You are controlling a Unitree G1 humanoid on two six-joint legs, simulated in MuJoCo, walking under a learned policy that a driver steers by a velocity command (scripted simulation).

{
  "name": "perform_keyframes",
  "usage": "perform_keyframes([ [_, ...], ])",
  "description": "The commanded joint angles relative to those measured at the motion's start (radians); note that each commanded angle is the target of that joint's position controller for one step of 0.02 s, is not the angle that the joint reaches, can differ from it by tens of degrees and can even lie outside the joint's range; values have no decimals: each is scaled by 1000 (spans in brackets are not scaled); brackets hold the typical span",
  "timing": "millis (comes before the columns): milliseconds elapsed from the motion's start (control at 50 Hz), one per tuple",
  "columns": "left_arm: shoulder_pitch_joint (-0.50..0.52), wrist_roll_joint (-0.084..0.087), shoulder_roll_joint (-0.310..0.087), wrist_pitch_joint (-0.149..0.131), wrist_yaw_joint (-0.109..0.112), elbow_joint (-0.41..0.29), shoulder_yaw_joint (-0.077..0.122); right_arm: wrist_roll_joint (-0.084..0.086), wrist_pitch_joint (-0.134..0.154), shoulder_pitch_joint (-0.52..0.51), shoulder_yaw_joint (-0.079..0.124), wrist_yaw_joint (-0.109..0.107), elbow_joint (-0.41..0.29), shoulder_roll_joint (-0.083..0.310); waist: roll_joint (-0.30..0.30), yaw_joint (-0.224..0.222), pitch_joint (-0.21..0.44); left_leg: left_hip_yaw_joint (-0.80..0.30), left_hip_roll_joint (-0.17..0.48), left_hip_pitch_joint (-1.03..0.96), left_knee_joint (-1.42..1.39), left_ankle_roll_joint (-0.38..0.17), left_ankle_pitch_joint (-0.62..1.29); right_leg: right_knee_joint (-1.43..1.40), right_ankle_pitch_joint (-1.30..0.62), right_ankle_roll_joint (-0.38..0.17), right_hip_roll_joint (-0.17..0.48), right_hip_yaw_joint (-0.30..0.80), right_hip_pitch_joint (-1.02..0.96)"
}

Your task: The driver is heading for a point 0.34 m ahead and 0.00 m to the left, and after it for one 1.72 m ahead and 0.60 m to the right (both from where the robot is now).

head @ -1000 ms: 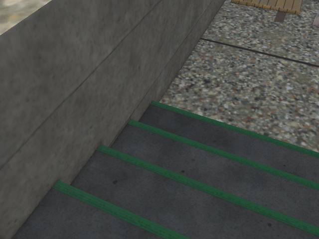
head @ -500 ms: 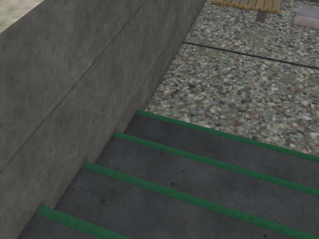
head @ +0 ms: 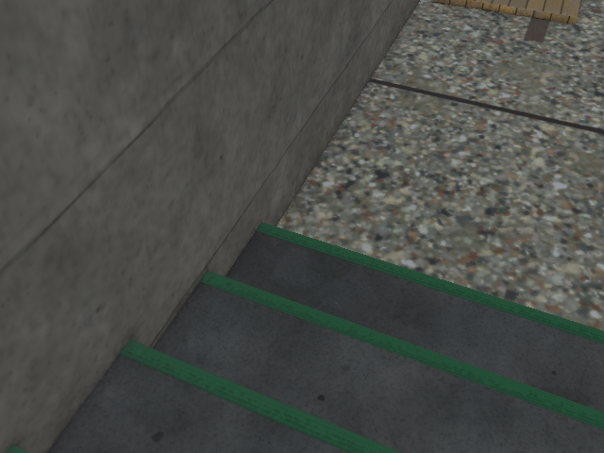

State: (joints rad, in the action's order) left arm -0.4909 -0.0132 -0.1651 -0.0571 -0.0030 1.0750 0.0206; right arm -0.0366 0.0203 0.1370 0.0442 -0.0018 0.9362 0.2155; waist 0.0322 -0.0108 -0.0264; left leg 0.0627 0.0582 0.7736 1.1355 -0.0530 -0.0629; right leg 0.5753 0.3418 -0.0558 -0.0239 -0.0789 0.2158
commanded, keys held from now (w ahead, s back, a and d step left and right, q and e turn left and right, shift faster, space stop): w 0.18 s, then w+e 0.82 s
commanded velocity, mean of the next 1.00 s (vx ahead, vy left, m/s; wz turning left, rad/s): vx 0.50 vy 0.00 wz -0.35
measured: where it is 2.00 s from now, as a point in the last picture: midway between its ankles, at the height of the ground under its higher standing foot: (389, 321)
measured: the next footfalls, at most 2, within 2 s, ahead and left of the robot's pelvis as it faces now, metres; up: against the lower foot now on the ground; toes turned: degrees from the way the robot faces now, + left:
left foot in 0.20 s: +0.21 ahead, +0.11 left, +0.00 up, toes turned +5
right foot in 0.66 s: +0.49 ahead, -0.09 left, -0.14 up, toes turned -13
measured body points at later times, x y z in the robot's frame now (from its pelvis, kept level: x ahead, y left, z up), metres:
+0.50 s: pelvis +0.26 +0.03 -0.04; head +0.27 +0.04 +0.41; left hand +0.41 +0.24 -0.17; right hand +0.18 -0.15 -0.19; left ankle +0.17 +0.11 -0.73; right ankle +0.41 -0.11 -0.73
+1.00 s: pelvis +0.59 +0.01 -0.20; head +0.60 +0.02 +0.25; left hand +0.63 +0.24 -0.35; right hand +0.72 -0.25 -0.29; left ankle +0.81 +0.10 -0.91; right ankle +0.45 -0.08 -0.87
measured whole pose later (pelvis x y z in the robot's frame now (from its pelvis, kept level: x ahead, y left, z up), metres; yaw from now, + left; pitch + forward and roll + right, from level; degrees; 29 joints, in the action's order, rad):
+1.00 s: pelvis +0.59 +0.01 -0.20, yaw -23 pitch +1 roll -3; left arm -0.48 -0.07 -0.19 -0.14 -0.03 0.94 -0.01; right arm -0.10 0.07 0.08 -0.07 0.04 0.77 0.23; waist 0.04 -0.13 0.03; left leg -0.09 0.12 0.59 0.57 0.03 0.32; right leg 0.96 0.68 -0.07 -0.14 0.11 0.30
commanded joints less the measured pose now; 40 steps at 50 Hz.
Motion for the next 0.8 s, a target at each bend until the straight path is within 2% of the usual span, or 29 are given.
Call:
perform_keyframes([
  [20,117,19,-178,-30,12,-101,25,4,-12,56,-9,27,-18,6,-135,96,-15,-14,-13,-370,-217,8,163,-346,-398,-150,248,172,279],
  [60,22,12,-142,-22,15,-74,18,6,-17,16,5,29,-11,46,-53,66,-53,-32,6,-239,-169,-14,234,-312,-370,-164,282,203,102],
  [140,-89,-25,-160,2,20,-62,28,-4,-3,-170,13,31,-51,61,-62,-27,-149,-26,6,-84,-284,-23,-34,-269,-375,-190,299,244,-155],
  [160,-85,-29,-172,3,21,-66,34,-2,8,-167,14,30,-51,59,-76,-26,-140,-18,-7,-120,-328,-30,-94,-231,-464,-181,295,228,-187],
  [200,-28,-21,-185,5,15,-78,40,-2,28,19,25,30,20,55,-72,49,-47,40,-83,-460,-446,-57,-179,-18,-739,-137,237,144,-108],
  [220,-77,-166,-112,-46,-59,-22,9,-47,82,354,33,47,57,60,43,193,113,-4,-86,-947,-378,-100,-28,257,-685,-143,154,144,161],
  [240,-95,-154,-63,-55,-107,-18,9,-67,93,565,47,45,129,117,230,242,248,-265,103,-1234,-499,-267,-106,697,39,-91,-20,83,447],
  [260,-1,-75,-63,-70,-122,-98,16,-90,101,618,20,64,117,110,140,250,222,-641,262,-1209,-687,-381,-145,901,286,-124,-143,249,681],
  [280,226,-31,-81,-75,-97,-190,27,-94,125,470,25,69,100,118,76,223,-88,-693,318,-950,-805,-359,-358,868,164,-153,-108,323,893],
  [300,270,-43,-135,-65,-60,-197,40,-62,122,311,3,67,67,72,-36,153,-90,-573,302,-818,-813,-327,-384,849,13,-145,-29,323,832],
  [320,231,-62,-134,-49,-38,-175,40,-66,108,236,-24,62,49,10,-74,100,-45,-491,292,-705,-798,-327,-315,822,-82,-123,7,316,759],
  [360,118,-118,8,-15,-31,-146,-10,-86,92,111,-65,36,10,-96,-72,-10,-46,-315,229,-443,-783,-235,-151,661,-271,-105,104,341,559],
  [380,113,-138,8,-12,-43,-159,-15,-74,104,49,-77,13,-33,-126,-58,-38,18,-158,130,-353,-763,-177,-137,520,-394,-100,93,248,414],
  [400,112,-128,4,-25,-56,-163,-12,-79,126,-4,-89,-8,-59,-127,-49,-47,37,-16,58,-204,-711,-128,-146,337,-607,-90,90,197,261],
  [420,144,-104,-19,-36,-63,-172,-3,-81,138,69,-85,-21,-24,-73,-20,-22,40,69,16,-137,-649,-102,-204,231,-786,-59,70,125,145],
  [460,273,-71,-66,-36,-70,-209,6,-80,145,316,-89,-25,77,-34,7,46,-16,26,66,-192,-600,-93,-262,148,-830,-17,74,94,191],
  [500,422,-72,-109,-30,-64,-262,12,-52,142,485,-97,-16,134,-18,-20,93,-81,-83,155,-381,-550,-104,-236,-2,-751,-11,86,118,350],
  [520,483,-80,-93,-25,-62,-283,3,-39,133,523,-96,-11,146,-1,-8,110,-93,-113,174,-447,-539,-106,-226,-58,-712,-16,91,110,381],
  [560,544,-96,-81,-17,-58,-300,-11,-33,115,522,-94,-4,149,12,-5,114,-125,-145,189,-488,-513,-111,-214,-103,-626,-26,94,88,370],
  [600,540,-95,-89,-20,-55,-290,-16,-29,96,517,-89,-9,147,26,-34,111,-144,-128,175,-472,-465,-98,-181,-138,-539,-28,81,57,265],
  [620,447,-95,-100,-28,-48,-265,-9,-52,91,506,-78,-3,127,64,-30,71,-102,-73,140,-382,-376,-84,-70,-37,-542,-19,9,-34,56],
  [660,82,-71,-215,-42,-44,-132,44,-55,75,371,-60,29,104,129,-111,-121,-41,41,87,-311,4,18,106,-273,-609,-70,5,-41,-296],
  [680,-212,-94,-304,-38,-47,-48,90,-86,77,470,-82,69,129,46,-207,-184,157,53,41,-12,476,115,-149,9,-1078,-270,146,113,-801],
  [700,-376,-64,-302,-31,-45,7,84,-58,87,520,-120,107,103,-60,-187,-218,467,-64,-10,197,784,174,-729,181,-1288,-465,366,431,-1172],
  [720,-433,-75,-296,-34,-28,29,100,-19,109,273,-98,113,-1,6,-51,-309,296,-127,-22,459,824,186,-747,97,-1153,-421,368,534,-1136],
  [740,-249,-46,-301,-48,-34,-22,97,7,136,92,-80,98,-132,68,-73,-253,129,-158,-9,638,709,165,-678,-22,-613,-396,384,627,-933],
  [760,13,-50,-158,-51,-31,-100,44,-27,132,81,-56,56,-130,120,97,-120,35,-222,69,477,323,94,-356,-130,-367,-287,329,527,-559],
  [780,167,-68,-98,-57,-47,-137,12,-69,116,136,-57,31,-100,104,19,-16,-51,-205,106,243,215,41,-273,-190,-233,-305,286,478,-163],
  [800,305,-62,-60,-59,-56,-203,-14,-75,89,186,-68,18,-45,61,0,43,-106,-185,133,-24,-11,33,-179,-288,-199,-342,261,416,247],
])
Velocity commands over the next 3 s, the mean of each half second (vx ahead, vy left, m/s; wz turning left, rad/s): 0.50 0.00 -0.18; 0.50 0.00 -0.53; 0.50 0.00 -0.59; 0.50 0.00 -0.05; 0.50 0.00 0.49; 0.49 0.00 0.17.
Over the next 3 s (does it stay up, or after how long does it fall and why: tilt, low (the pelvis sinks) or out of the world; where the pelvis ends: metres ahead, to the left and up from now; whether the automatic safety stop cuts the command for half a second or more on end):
stays up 1.53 -0.49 -0.56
